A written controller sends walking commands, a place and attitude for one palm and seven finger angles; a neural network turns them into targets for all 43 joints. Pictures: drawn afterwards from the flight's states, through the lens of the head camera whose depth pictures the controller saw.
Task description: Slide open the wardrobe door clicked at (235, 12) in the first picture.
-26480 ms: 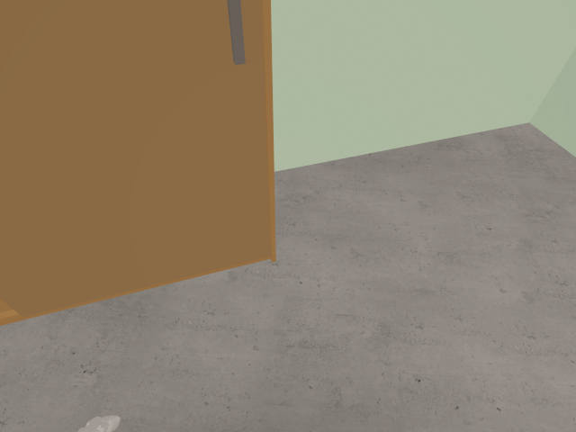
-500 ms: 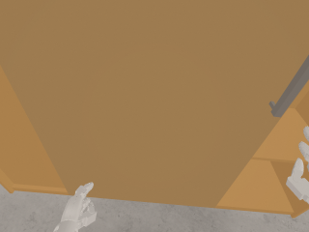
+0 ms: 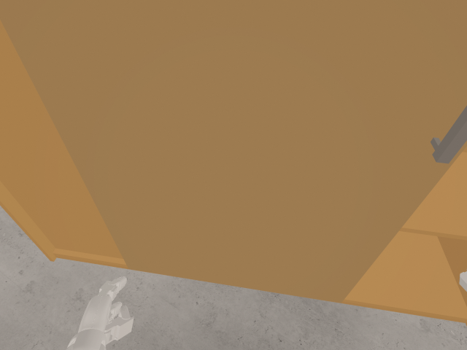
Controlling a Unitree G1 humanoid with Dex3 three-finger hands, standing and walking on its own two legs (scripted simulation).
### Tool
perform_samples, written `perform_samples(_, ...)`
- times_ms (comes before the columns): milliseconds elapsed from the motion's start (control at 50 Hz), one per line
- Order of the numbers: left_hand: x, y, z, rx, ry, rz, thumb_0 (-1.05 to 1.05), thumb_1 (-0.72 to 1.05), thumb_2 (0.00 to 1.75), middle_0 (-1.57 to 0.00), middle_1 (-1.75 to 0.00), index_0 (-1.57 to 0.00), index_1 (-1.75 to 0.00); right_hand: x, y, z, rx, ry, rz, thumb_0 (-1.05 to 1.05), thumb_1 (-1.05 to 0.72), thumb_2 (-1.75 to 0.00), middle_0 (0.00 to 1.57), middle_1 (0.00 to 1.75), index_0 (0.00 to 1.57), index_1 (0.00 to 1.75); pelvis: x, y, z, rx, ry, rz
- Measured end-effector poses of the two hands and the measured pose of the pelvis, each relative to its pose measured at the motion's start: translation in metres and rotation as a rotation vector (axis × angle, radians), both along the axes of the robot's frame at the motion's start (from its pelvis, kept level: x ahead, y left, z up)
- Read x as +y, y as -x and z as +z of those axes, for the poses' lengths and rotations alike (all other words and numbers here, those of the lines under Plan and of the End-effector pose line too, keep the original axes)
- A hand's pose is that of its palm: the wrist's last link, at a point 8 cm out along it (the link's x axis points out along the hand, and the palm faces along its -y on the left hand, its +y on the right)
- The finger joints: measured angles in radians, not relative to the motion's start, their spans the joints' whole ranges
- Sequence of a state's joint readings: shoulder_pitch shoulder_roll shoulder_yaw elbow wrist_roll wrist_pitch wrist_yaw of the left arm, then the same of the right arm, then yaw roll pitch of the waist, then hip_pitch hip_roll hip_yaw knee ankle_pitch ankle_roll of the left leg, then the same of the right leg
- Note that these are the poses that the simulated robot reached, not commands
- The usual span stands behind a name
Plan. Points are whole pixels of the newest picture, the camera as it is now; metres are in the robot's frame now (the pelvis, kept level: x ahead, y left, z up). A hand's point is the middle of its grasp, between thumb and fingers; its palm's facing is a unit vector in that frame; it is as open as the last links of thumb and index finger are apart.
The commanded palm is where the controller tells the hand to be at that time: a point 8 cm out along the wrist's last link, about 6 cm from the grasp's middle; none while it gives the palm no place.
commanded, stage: step back with the hand held close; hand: right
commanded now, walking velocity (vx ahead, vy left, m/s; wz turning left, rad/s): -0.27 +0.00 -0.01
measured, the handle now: out of the picture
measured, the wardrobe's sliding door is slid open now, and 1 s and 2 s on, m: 0.52 0.52 0.52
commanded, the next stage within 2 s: stop stepping back and stand still in 0.52 s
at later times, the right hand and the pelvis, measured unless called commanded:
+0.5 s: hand out of the picture +0.06 -0.37 +0.16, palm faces +0.49 +0.80 -0.34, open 7.4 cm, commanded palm +0.02 -0.40 +0.18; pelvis -0.11 -0.09 -0.02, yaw -3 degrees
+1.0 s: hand out of the picture -0.16 -0.50 +0.20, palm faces +0.45 +0.82 -0.34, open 7.4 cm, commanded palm -0.19 -0.55 +0.18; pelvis -0.33 -0.25 -0.02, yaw -1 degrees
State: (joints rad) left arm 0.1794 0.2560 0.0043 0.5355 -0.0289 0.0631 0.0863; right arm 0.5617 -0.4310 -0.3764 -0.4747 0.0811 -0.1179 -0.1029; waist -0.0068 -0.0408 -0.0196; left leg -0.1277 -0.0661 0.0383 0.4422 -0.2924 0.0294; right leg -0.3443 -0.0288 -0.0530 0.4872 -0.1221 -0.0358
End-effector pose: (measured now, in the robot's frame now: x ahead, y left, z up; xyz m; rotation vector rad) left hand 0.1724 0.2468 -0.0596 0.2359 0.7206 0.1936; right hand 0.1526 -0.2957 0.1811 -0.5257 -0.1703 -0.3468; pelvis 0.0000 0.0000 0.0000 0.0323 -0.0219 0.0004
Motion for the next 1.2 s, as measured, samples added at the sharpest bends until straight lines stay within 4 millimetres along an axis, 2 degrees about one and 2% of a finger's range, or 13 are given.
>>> perform_samples(240, -0.058, 0.064, -0.002, 0.021, -0.039, -0.05, 0.02, 0.9, 0.9, -0.2, -0.3, -0.2, -0.29, -0.057, 0.055, 0.001, -0.096, 0.01, -0.042, 0.01, -0.88, -0.9, 0.21, 0.3, 0.21, 0.3, -0.042, 0.05, -0.001, 0.005, -0.039, -0.044)
perform_samples(440, -0.106, 0.094, -0.008, -0.003, -0.038, -0.128, 0.02, 0.9, 0.9, -0.2, -0.3, -0.21, -0.3, -0.09, 0.126, 0.001, -0.154, 0.028, -0.039, 0.01, -0.89, -0.9, 0.21, 0.3, 0.21, 0.3, -0.077, 0.097, -0.012, -0.022, -0.07, -0.048)
perform_samples(520, -0.12, 0.113, -0.006, -0.021, -0.09, -0.116, 0.02, 0.9, 0.9, -0.2, -0.3, -0.21, -0.3, -0.116, 0.135, -0.012, -0.234, -0.045, -0.05, 0.01, -0.88, -0.9, 0.21, 0.3, 0.21, 0.3, -0.097, 0.119, -0.019, -0.05, -0.101, -0.042)
perform_samples(580, -0.138, 0.131, 0.002, -0.047, -0.085, -0.127, 0.02, 0.9, 0.9, -0.2, -0.3, -0.2, -0.3, -0.135, 0.147, -0.004, -0.282, -0.056, -0.034, 0.01, -0.88, -0.9, 0.21, 0.3, 0.21, 0.3, -0.11, 0.145, -0.017, -0.059, -0.129, -0.084)
perform_samples(620, -0.152, 0.143, 0.006, -0.078, -0.059, -0.141, 0.02, 0.9, 0.9, -0.2, -0.3, -0.2, -0.29, -0.144, 0.169, 0.006, -0.321, -0.018, -0.01, 0.01, -0.88, -0.9, 0.21, 0.3, 0.21, 0.3, -0.12, 0.16, -0.018, -0.053, -0.131, -0.116)
perform_samples(680, -0.169, 0.159, -0.002, -0.134, -0.052, -0.171, 0.01, 0.9, 0.9, -0.2, -0.3, -0.2, -0.3, -0.154, 0.217, 0.006, -0.397, 0.109, 0.038, 0.01, -0.89, -0.9, 0.21, 0.3, 0.21, 0.3, -0.136, 0.184, -0.042, -0.051, -0.067, -0.051)
perform_samples(740, -0.193, 0.187, -0.012, -0.082, -0.093, -0.179, 0.01, 0.9, 0.9, -0.2, -0.3, -0.2, -0.29, -0.178, 0.247, -0.001, -0.493, 0.084, 0.048, 0.01, -0.88, -0.9, 0.21, 0.3, 0.21, 0.3, -0.16, 0.205, -0.052, -0.092, -0.092, -0.049)
perform_samples(800, -0.219, 0.217, -0.024, -0.073, -0.112, -0.187, 0.01, 0.9, 0.9, -0.2, -0.3, -0.2, -0.29, -0.215, 0.259, -0.009, -0.589, 0.024, -0.006, 0.0, -0.88, -0.9, 0.21, 0.3, 0.21, 0.3, -0.185, 0.236, -0.063, -0.119, -0.107, -0.057)
perform_samples(860, -0.251, 0.26, -0.024, -0.032, -0.038, -0.176, 0.02, 0.9, 0.9, -0.2, -0.3, -0.2, -0.29, -0.244, 0.266, -0.006, -0.546, -0.079, -0.051, 0.0, -0.88, -0.9, 0.21, 0.3, 0.21, 0.3, -0.201, 0.269, -0.047, -0.149, -0.105, -0.056)
perform_samples(940, -0.29, 0.318, -0.005, 0.02, 0.072, -0.167, 0.02, 0.9, 0.9, -0.2, -0.3, -0.2, -0.3, -0.252, 0.305, 0.012, -0.397, -0.114, -0.009, 0.01, -0.89, -0.9, 0.2, 0.3, 0.2, 0.3, -0.225, 0.303, -0.011, -0.108, -0.094, -0.106)
perform_samples(1020, -0.31, 0.35, -0.013, 0.009, 0.026, -0.177, 0.02, 0.9, 0.9, -0.21, -0.3, -0.21, -0.3, -0.254, 0.368, 0.026, -0.4, 0.108, 0.119, 0.01, -0.89, -0.9, 0.2, 0.3, 0.2, 0.3, -0.255, 0.337, -0.027, -0.022, 0.025, -0.01)
perform_samples(1120, -0.332, 0.39, -0.033, -0.019, -0.025, -0.109, 0.01, 0.9, 0.9, -0.2, -0.3, -0.21, -0.3, -0.321, 0.396, 0.023, -0.455, 0.151, 0.032, 0.0, -0.88, -0.9, 0.21, 0.3, 0.21, 0.3, -0.304, 0.385, -0.045, -0.052, -0.043, -0.046)
perform_samples(1200, -0.355, 0.44, -0.027, 0.023, 0.008, -0.066, 0.02, 0.9, 0.9, -0.2, -0.3, -0.2, -0.29, -0.365, 0.413, 0.009, -0.383, 0.027, -0.06, 0.0, -0.88, -0.9, 0.21, 0.3, 0.21, 0.3, -0.323, 0.419, -0.03, -0.103, -0.055, -0.023)
